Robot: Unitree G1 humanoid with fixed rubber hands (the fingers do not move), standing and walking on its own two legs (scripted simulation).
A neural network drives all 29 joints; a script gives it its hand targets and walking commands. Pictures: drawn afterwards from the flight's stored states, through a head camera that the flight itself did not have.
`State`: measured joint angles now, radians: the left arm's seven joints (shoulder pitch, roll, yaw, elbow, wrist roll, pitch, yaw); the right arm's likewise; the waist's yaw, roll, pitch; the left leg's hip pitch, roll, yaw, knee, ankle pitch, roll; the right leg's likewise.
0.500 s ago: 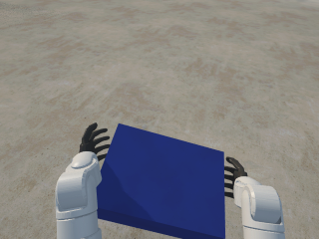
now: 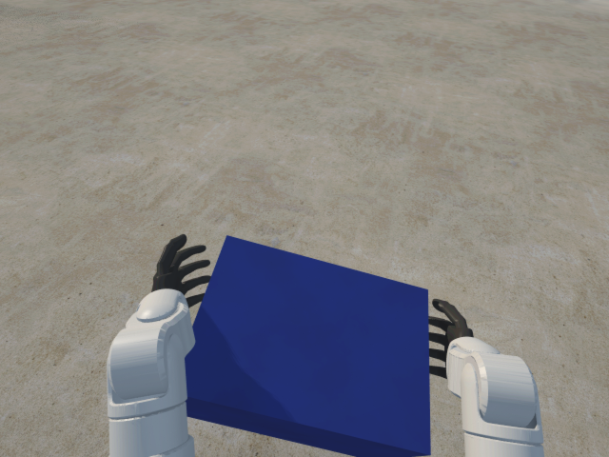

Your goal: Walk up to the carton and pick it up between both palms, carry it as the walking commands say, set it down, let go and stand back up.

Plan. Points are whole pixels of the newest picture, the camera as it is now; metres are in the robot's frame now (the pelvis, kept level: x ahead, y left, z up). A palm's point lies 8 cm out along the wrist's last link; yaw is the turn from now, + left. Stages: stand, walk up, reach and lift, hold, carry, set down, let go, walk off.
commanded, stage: carry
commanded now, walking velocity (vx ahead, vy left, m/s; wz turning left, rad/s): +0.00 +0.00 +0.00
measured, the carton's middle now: (302, 353) +0.27 +0.02 +0.01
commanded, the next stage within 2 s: hold in 0.96 s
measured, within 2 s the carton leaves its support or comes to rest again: neither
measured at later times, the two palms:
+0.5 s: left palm (174, 299) +0.27 +0.18 +0.12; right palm (461, 356) +0.25 -0.17 +0.07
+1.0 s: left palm (183, 304) +0.28 +0.17 +0.10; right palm (459, 359) +0.26 -0.18 +0.05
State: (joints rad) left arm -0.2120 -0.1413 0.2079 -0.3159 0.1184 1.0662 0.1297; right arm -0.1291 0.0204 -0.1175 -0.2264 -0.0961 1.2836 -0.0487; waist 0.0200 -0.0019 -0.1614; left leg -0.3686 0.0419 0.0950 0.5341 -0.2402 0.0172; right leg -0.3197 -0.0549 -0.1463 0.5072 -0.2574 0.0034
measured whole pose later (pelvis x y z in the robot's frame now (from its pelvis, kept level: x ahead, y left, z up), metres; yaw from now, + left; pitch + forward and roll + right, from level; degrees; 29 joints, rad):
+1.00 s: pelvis +0.00 -0.01 +0.00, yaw +1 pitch +2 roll -1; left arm -0.25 -0.15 0.24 -0.12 0.21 0.95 0.05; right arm -0.17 0.06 -0.18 -0.03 -0.17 1.13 -0.01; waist 0.01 0.00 -0.13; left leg -0.34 0.03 0.05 0.52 -0.23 0.01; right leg -0.28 -0.03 -0.12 0.49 -0.25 0.00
